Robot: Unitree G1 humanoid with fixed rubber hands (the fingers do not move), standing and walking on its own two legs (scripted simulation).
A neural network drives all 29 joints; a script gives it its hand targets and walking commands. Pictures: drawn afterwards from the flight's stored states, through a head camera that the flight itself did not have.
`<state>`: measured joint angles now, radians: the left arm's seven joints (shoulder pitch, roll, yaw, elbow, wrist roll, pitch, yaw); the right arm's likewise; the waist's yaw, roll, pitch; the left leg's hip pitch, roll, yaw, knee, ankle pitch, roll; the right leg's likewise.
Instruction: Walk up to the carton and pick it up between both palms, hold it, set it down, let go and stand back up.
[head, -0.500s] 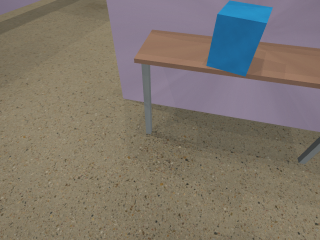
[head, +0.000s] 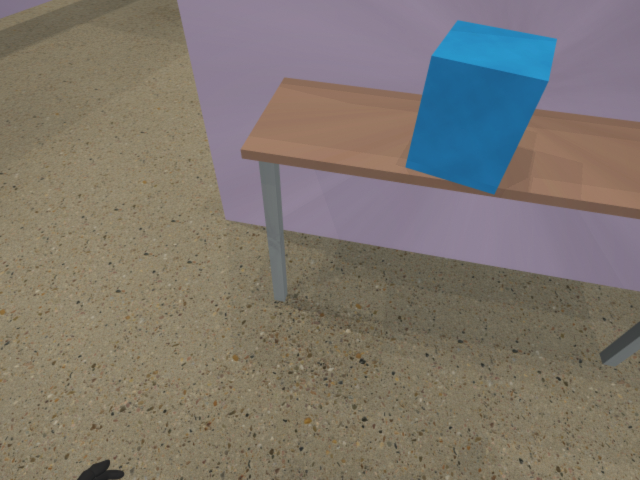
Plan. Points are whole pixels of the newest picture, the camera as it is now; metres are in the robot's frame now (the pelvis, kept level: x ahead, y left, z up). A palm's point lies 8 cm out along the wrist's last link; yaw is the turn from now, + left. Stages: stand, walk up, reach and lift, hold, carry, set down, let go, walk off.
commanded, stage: walk up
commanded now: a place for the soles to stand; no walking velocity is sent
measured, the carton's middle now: (476, 107) +0.83 -0.31 +0.06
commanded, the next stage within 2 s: none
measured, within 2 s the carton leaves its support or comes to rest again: neither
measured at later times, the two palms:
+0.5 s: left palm (138, 392) +0.27 +0.28 -0.08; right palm out of the picture +0.16 -0.39 -0.04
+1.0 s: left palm (203, 325) +0.38 +0.21 -0.09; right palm out of the picture +0.24 -0.45 -0.05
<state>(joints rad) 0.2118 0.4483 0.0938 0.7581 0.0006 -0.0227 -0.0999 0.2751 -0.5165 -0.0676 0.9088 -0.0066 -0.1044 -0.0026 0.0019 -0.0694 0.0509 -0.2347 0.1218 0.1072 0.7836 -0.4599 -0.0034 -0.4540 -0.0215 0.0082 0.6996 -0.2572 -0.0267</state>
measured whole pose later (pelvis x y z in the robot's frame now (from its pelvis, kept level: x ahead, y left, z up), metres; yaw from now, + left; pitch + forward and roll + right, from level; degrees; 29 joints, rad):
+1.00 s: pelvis +0.24 -0.09 +0.01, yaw -6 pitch +0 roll -1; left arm 0.23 0.44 0.09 0.72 0.00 0.01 -0.08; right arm 0.33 -0.49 -0.07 0.90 -0.01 -0.12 -0.04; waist 0.00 -0.06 0.03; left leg -0.35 0.12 0.06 0.70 -0.35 0.00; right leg -0.51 0.03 0.05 1.01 -0.42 -0.04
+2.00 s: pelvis +0.35 -0.23 -0.01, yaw -13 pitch -1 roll +0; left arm 0.27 0.44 0.10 0.80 0.00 0.01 -0.02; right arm 0.27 -0.46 -0.07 0.90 -0.01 -0.08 -0.05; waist 0.00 -0.05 0.07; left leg -0.46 0.11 0.04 0.79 -0.29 0.00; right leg -0.43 0.04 0.05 0.86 -0.44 -0.02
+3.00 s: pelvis +0.36 -0.24 +0.00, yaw -15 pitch -1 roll +0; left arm 0.22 0.44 0.10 0.89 0.00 0.01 -0.02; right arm 0.22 -0.45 -0.07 0.90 -0.01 -0.05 -0.05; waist 0.00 -0.04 0.06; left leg -0.40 0.10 0.04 0.76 -0.37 -0.02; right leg -0.36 0.04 0.07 0.78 -0.40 -0.01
